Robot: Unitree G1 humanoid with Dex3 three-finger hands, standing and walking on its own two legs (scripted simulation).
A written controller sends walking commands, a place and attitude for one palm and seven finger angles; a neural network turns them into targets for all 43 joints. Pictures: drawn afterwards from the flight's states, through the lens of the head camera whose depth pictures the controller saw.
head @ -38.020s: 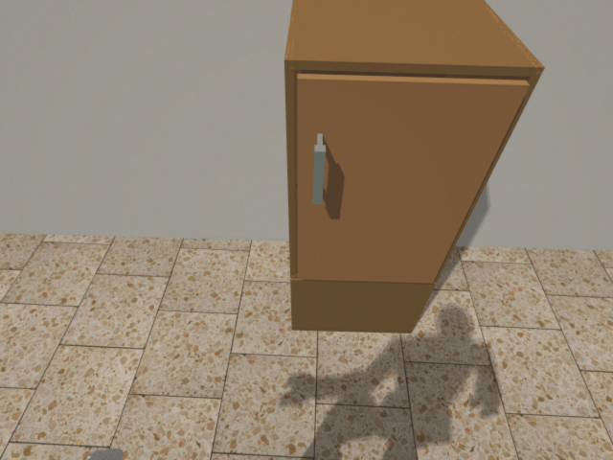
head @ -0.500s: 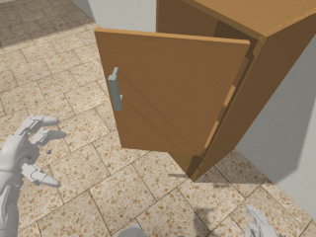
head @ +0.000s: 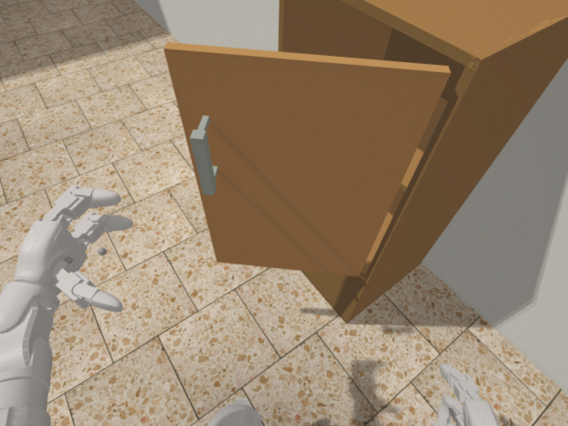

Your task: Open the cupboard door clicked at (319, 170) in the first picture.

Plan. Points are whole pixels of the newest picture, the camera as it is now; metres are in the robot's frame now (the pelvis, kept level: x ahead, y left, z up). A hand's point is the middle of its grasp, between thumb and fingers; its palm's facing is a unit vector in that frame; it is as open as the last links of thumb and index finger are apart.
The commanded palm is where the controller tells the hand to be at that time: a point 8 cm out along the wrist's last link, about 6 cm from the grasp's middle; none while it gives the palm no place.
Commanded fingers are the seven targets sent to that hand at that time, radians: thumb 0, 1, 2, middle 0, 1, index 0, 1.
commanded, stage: move the hooked fingers beside the handle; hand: left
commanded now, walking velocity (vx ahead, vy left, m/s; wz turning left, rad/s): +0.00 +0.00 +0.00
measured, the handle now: (207, 156) +0.52 +0.16 +0.06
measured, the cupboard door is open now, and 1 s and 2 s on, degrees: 48 48 48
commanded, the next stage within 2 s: none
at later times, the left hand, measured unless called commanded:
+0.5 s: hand (133, 219) +0.37 +0.24 +0.07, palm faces -0.03 -1.00 -0.02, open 14.0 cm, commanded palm +0.35 +0.29 +0.07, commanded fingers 0.00 -0.50 0.30 -0.30 -1.20 -0.30 -1.20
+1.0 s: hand (152, 191) +0.43 +0.23 +0.07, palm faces -0.03 -1.00 +0.00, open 14.0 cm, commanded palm +0.41 +0.28 +0.07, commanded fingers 0.00 -0.50 0.30 -0.30 -1.20 -0.30 -1.20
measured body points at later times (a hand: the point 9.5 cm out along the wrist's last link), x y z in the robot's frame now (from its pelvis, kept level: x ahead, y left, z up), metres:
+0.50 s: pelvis +0.01 +0.01 +0.00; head +0.07 +0.02 +0.45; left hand +0.37 +0.29 +0.08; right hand +0.13 -0.25 -0.09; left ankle +0.06 +0.09 -0.69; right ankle -0.02 -0.10 -0.69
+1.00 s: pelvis +0.01 +0.00 -0.01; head +0.08 +0.02 +0.44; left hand +0.42 +0.28 +0.07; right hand +0.08 -0.27 -0.11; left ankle +0.06 +0.09 -0.69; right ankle -0.02 -0.10 -0.69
